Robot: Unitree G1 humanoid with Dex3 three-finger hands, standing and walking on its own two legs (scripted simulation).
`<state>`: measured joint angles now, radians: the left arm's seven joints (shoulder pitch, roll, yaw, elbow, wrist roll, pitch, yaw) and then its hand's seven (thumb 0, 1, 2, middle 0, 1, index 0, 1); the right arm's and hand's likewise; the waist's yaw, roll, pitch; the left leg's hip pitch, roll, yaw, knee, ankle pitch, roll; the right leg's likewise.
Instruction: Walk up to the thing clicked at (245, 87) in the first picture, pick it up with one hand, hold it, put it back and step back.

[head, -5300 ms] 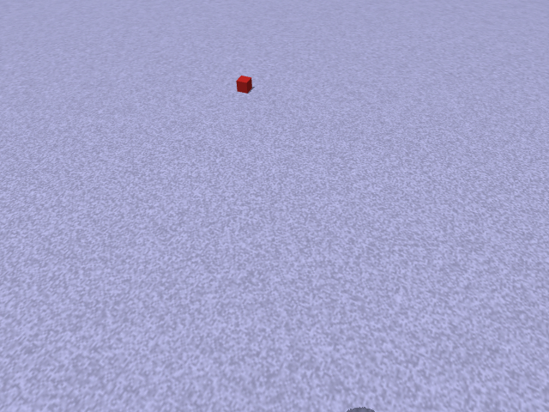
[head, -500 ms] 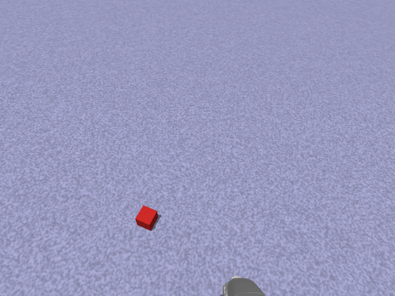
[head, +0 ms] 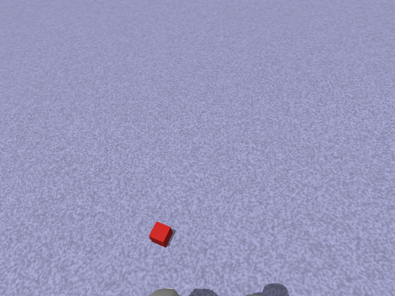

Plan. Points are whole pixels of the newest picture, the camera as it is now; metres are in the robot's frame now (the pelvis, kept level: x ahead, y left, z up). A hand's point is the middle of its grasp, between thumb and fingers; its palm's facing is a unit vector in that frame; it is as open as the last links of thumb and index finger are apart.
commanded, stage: walk up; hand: left
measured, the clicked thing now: (161, 234) +0.49 +0.25 -0.72
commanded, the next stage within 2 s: stand in 1.58 s
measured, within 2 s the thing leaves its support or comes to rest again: neither
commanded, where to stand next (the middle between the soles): +0.09 +0.01 m, yaw +0 degrees
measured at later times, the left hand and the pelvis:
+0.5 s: hand out of the picture +0.07 +0.27 -0.14, palm faces +0.01 -0.94 -0.35, open 7.4 cm; pelvis +0.03 +0.01 +0.01, yaw +0 degrees
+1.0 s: hand out of the picture +0.14 +0.25 -0.13, palm faces -0.02 -0.95 -0.32, open 7.4 cm; pelvis +0.04 +0.01 +0.02, yaw +0 degrees
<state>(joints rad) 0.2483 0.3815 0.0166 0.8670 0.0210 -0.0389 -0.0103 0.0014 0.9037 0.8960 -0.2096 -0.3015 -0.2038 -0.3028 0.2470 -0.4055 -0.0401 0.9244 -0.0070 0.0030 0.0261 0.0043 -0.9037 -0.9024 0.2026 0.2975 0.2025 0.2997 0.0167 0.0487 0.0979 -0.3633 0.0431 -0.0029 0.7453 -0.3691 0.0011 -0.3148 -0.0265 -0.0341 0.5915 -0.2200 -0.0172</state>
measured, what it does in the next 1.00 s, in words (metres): steps on the spot: left foot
